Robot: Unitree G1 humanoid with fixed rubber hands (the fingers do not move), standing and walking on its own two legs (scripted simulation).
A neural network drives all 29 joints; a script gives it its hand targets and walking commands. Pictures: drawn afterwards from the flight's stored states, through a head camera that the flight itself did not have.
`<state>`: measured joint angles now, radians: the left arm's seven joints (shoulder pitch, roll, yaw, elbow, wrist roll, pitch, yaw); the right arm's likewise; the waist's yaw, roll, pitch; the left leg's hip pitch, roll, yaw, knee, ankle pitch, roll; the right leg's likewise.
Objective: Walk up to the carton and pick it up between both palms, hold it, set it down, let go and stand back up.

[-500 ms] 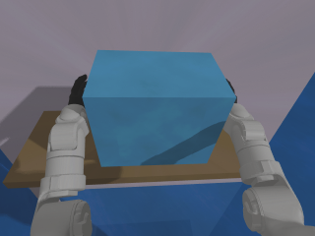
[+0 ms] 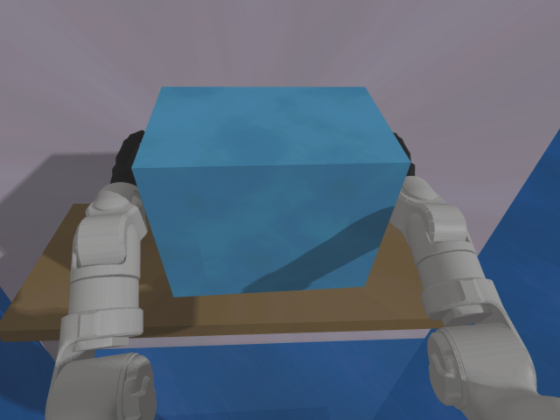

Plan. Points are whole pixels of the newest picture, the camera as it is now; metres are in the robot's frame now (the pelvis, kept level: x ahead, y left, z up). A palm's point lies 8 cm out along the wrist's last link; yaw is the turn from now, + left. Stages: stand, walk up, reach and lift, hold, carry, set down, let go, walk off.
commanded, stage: reach and lift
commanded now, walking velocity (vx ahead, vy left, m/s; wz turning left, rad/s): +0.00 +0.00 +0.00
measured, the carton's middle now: (268, 192) +0.37 -0.01 +0.19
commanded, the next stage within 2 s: hold in 0.54 s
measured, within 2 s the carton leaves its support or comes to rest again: neither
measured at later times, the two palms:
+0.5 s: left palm (126, 175) +0.36 +0.18 +0.22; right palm (406, 170) +0.36 -0.19 +0.23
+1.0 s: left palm (120, 172) +0.35 +0.18 +0.23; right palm (410, 165) +0.35 -0.19 +0.24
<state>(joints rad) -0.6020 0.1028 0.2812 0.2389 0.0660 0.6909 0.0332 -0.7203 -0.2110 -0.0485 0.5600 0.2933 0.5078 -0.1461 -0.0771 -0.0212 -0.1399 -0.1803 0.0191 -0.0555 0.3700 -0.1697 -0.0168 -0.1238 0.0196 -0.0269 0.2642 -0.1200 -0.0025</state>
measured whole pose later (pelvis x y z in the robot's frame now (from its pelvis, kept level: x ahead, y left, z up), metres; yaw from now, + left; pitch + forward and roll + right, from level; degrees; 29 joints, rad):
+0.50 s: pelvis -0.01 +0.00 +0.00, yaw -2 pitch +0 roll -1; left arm -0.66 0.09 0.30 0.24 0.07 0.78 0.05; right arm -0.81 -0.26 -0.03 0.61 0.32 0.58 -0.14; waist -0.04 0.01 -0.18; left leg -0.20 0.02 -0.02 0.37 -0.17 -0.01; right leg -0.16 0.02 0.01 0.27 -0.11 0.00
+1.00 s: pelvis -0.01 +0.00 +0.00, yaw -1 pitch -1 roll -1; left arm -0.69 0.11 0.32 0.26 0.09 0.81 0.02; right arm -0.84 -0.24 -0.05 0.60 0.30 0.63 -0.15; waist -0.05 0.00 -0.19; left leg -0.20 0.02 -0.05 0.37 -0.15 -0.02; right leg -0.15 0.03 0.00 0.28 -0.11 0.00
